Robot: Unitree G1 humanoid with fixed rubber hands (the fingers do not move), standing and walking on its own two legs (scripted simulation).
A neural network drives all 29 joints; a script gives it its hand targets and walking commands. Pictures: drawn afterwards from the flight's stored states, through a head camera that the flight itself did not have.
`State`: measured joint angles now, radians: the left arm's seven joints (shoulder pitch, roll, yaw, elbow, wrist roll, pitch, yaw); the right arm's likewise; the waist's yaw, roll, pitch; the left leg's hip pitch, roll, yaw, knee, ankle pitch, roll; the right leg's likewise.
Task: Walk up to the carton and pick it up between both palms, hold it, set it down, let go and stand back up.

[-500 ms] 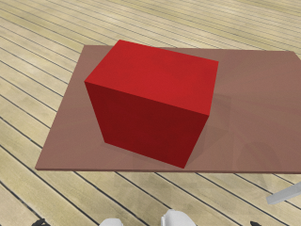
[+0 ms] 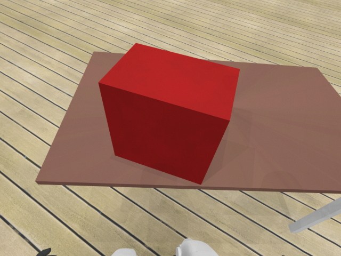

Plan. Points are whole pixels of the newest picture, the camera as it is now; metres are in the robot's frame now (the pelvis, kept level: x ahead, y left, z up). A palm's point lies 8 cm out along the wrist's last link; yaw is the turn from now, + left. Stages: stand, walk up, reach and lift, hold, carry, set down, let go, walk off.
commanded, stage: walk up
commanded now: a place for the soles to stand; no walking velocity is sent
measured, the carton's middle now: (170, 117) +0.46 +0.00 +0.04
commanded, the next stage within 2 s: stand in 0.50 s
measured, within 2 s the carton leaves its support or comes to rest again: neither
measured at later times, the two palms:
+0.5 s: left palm out of the picture +0.09 +0.32 -0.11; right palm out of the picture +0.08 -0.30 -0.09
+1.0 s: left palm out of the picture +0.11 +0.32 -0.11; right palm out of the picture +0.10 -0.30 -0.08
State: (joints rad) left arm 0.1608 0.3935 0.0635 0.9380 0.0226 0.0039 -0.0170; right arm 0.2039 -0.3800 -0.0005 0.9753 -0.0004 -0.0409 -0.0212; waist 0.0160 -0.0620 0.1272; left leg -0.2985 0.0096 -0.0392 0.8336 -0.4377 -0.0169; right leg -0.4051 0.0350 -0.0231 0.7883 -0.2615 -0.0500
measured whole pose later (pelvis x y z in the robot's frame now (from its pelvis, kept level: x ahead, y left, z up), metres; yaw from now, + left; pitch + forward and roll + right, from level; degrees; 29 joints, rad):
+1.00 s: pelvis +0.02 +0.01 +0.01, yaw +0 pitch -3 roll -1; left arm 0.14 0.39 0.06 0.95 0.02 -0.01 -0.02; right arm 0.17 -0.38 0.00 0.97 0.00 -0.03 -0.02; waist 0.02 -0.05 0.13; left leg -0.30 0.01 -0.04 0.79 -0.43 -0.02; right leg -0.40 0.03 -0.02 0.74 -0.28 -0.03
